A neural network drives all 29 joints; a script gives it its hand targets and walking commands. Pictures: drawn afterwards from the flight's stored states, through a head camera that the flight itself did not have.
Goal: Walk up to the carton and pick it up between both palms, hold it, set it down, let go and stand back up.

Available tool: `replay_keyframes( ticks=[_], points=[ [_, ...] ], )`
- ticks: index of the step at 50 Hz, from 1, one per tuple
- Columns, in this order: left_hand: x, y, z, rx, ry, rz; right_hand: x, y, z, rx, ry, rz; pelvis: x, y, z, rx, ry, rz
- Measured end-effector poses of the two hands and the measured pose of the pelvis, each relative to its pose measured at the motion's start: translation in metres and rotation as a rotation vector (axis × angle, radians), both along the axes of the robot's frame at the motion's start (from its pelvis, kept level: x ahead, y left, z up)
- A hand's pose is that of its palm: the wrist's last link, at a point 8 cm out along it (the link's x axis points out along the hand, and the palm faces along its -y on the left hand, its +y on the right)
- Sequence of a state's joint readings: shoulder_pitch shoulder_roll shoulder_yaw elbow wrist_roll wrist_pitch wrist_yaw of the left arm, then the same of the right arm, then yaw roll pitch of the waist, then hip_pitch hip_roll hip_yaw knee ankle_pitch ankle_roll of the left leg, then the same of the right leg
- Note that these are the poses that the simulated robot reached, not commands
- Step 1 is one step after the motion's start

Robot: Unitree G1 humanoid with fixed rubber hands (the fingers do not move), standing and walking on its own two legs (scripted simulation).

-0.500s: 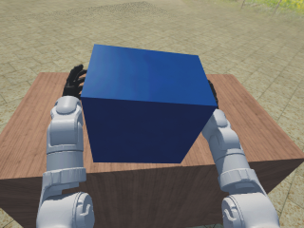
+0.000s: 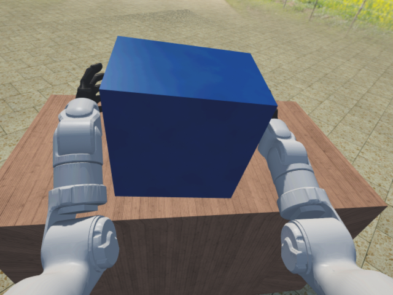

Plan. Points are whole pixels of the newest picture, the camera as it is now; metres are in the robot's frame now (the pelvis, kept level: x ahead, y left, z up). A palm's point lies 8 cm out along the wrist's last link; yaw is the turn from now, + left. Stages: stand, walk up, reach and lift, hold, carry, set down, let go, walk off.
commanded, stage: reach and lift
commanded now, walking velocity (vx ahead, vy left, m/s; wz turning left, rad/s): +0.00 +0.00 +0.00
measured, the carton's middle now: (180, 126) +0.39 +0.01 +0.20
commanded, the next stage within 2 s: hold in 0.86 s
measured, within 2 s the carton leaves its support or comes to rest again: neither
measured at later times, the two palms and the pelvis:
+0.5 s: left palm (93, 107) +0.38 +0.17 +0.24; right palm (276, 119) +0.37 -0.17 +0.23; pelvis +0.01 +0.01 +0.00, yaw -2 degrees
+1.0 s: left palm (89, 85) +0.39 +0.17 +0.28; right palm (280, 96) +0.38 -0.17 +0.28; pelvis +0.01 +0.00 +0.00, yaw -1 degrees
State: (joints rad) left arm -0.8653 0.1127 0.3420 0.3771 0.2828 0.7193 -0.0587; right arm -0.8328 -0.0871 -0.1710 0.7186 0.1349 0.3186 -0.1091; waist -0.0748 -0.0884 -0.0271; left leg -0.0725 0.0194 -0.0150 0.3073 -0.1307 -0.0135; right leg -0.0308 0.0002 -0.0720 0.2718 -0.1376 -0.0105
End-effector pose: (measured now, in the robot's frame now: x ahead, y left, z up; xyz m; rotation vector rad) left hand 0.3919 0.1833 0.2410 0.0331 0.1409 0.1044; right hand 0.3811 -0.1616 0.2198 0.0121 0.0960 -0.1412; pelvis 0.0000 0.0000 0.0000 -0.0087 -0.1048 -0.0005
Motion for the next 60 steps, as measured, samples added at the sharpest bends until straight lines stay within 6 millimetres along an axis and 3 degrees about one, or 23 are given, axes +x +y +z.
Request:
replay_keyframes(
  ticks=[9, 16, 24, 36, 48, 55, 60],
  points=[
    [0.007, -0.009, -0.003, 0.011, -0.009, -0.013, 0.004, -0.010, 0.003, 0.006, -0.007, -0.011, 0.015, 0.005, 0.000, -0.005, -0.007, -0.008],
    [-0.001, -0.013, -0.002, -0.004, -0.031, -0.019, -0.005, -0.013, 0.011, 0.021, -0.028, -0.017, 0.022, 0.006, -0.001, -0.009, -0.018, -0.015],
    [-0.011, -0.012, 0.001, -0.011, -0.004, -0.009, -0.012, -0.013, 0.013, 0.027, 0.000, -0.010, 0.015, 0.006, -0.001, -0.008, -0.023, -0.026],
    [-0.008, -0.012, 0.025, -0.008, 0.011, -0.001, -0.008, -0.012, 0.036, 0.027, 0.017, -0.006, 0.000, 0.003, 0.000, 0.000, 0.034, -0.033],
    [0.001, -0.010, 0.036, -0.005, 0.003, -0.013, -0.001, -0.010, 0.054, 0.003, 0.014, -0.008, 0.009, 0.002, 0.000, -0.007, 0.051, -0.025],
    [-0.013, -0.011, 0.042, -0.011, -0.035, -0.005, -0.012, -0.011, 0.070, 0.004, -0.018, 0.005, 0.015, 0.003, -0.001, -0.014, 0.029, -0.027],
    [-0.020, -0.017, 0.036, -0.034, 0.005, -0.008, -0.020, -0.017, 0.071, 0.004, 0.023, -0.005, 0.012, 0.003, -0.001, -0.011, 0.005, -0.035]
  ],
)
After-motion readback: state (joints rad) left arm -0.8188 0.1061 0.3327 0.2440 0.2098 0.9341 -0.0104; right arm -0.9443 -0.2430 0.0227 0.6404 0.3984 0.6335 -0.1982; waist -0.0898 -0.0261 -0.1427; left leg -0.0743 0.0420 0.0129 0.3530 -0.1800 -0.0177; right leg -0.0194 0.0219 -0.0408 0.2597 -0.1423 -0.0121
